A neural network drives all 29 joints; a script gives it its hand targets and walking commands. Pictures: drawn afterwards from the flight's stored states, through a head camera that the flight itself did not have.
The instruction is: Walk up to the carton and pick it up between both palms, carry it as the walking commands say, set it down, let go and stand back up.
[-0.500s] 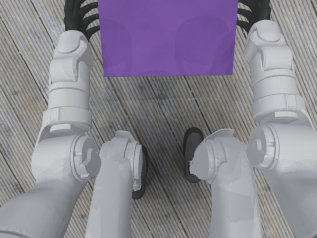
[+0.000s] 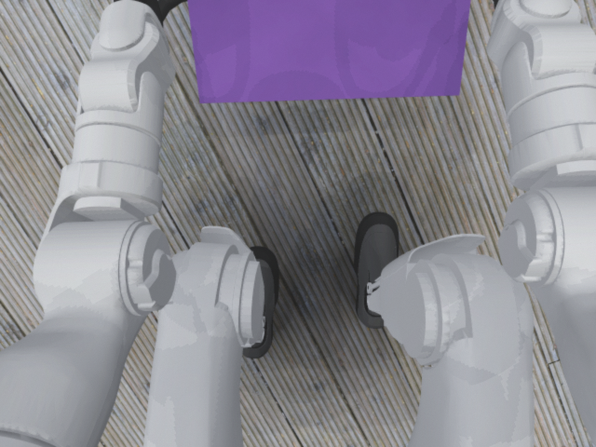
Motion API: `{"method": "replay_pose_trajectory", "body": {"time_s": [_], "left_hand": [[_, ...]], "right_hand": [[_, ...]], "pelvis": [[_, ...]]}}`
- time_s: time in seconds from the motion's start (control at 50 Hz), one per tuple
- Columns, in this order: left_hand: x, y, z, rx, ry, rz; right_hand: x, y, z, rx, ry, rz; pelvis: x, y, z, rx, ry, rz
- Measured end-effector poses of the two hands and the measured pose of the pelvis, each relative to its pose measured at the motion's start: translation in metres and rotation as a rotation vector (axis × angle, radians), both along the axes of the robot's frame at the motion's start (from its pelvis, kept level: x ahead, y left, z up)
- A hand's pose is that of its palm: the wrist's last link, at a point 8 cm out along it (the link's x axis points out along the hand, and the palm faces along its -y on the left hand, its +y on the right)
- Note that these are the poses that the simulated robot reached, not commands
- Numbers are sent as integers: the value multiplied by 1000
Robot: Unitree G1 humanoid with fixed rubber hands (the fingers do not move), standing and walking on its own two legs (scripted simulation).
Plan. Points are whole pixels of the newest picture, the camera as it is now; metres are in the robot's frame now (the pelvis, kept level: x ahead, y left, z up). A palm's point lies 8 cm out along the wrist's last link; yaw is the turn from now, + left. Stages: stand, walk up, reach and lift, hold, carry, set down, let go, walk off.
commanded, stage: set down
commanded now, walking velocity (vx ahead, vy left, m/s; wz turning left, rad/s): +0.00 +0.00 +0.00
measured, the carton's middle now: out of the picture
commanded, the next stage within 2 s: none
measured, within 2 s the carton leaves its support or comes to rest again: rests again in 0.48 s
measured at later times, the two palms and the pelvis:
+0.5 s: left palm (139, 6) +0.55 +0.16 -0.17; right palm out of the picture +0.56 -0.20 -0.17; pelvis -0.01 +0.00 -0.01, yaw +1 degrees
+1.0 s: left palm (140, 2) +0.55 +0.16 -0.18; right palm out of the picture +0.56 -0.21 -0.18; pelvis +0.00 +0.00 -0.02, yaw +1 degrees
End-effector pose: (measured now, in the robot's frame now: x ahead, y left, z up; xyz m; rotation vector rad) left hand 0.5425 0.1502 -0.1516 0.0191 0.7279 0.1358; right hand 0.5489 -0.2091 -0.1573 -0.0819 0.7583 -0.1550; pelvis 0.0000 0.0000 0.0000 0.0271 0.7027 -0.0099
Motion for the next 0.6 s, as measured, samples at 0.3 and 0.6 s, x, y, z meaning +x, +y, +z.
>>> {"method": "replay_pose_trajectory", "body": {"time_s": [0.3, 0.6], "left_hand": [[4, 7, -14, 7, 16, -10], [7, 10, -20, -9, 22, -15]], "right_hand": [[7, 5, -8, 18, -12, 19], [10, 6, -13, 47, -22, 20]], "pelvis": [[-5, 1, -13, -6, -52, 15], [-3, 3, -15, -9, -67, 22]]}}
